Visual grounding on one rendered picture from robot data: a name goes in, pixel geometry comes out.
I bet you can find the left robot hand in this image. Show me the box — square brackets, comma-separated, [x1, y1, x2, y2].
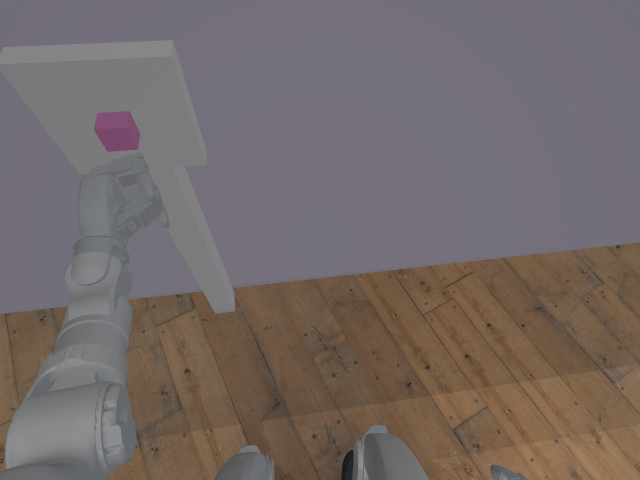
[77, 153, 170, 248]

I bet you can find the left robot shin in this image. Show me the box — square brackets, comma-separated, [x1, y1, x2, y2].
[239, 445, 261, 454]

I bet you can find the robot left forearm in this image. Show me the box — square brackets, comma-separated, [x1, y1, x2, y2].
[5, 236, 133, 469]

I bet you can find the button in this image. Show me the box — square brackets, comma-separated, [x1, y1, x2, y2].
[94, 111, 140, 152]

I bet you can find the panel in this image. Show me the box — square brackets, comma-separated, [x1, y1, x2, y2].
[0, 40, 235, 314]

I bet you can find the robot right thigh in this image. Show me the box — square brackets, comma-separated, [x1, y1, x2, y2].
[353, 433, 429, 480]

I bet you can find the robot left upper arm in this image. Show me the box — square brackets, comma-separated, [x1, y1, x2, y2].
[0, 381, 137, 480]

